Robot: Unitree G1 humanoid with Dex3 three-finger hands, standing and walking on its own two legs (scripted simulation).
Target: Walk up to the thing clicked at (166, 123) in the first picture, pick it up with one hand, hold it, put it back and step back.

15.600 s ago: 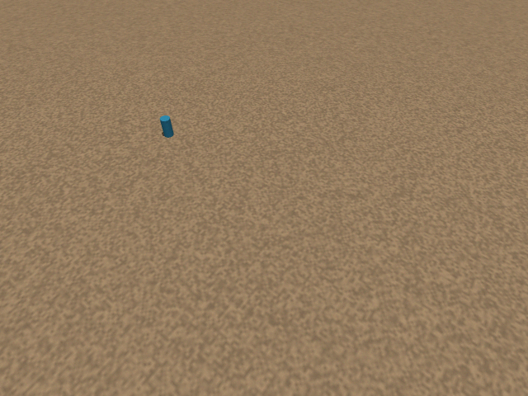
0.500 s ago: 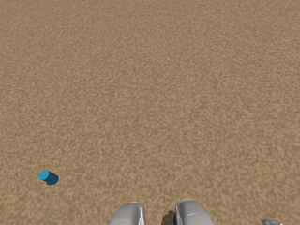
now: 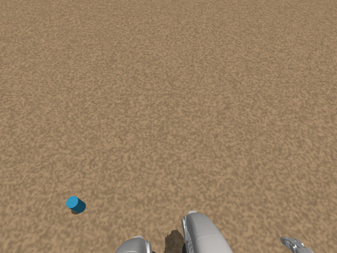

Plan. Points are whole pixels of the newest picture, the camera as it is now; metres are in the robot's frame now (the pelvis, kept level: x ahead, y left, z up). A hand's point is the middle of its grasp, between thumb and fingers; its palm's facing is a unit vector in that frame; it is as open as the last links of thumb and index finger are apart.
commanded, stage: walk up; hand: left
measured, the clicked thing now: (76, 204) +0.41 +0.45 -0.68
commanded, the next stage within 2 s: none
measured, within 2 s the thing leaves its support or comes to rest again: neither
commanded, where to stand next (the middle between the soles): -0.05 +0.31 m, yaw -21 degrees
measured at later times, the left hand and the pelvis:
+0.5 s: hand out of the picture +0.04 +0.56 -0.14, palm faces -0.15 -0.77 -0.62, open 7.4 cm; pelvis -0.11 +0.26 -0.04, yaw -9 degrees
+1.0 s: hand out of the picture -0.05 +0.63 -0.13, palm faces -0.36 -0.85 -0.39, open 7.4 cm; pelvis -0.18 +0.38 +0.01, yaw -23 degrees
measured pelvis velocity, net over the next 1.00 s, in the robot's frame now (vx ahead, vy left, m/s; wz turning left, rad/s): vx -0.18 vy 0.38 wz -0.40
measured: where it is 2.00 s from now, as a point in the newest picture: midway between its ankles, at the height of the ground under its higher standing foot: outside the picture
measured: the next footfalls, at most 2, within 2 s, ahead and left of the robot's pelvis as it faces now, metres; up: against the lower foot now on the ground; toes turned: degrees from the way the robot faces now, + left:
right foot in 0.14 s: +0.04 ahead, -0.04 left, +0.00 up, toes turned -8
left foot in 0.46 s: -0.05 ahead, +0.44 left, +0.00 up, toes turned -9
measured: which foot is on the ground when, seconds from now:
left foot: down 0.00-0.16, up 0.18-0.44, down 0.46-0.92, up 0.94-1.00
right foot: up 0.00-0.12, down 0.14-0.50, up 0.52-0.86, down 0.88-1.00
